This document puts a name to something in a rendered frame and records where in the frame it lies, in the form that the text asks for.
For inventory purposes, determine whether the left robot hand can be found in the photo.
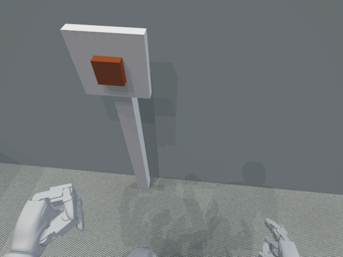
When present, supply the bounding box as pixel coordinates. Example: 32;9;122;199
11;184;85;256

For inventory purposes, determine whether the button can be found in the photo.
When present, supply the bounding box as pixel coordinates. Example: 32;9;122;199
91;56;126;86

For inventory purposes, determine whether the panel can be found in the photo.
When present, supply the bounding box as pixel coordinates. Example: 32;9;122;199
60;24;152;190

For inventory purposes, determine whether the right robot hand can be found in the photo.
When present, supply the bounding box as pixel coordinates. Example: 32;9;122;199
259;218;300;257

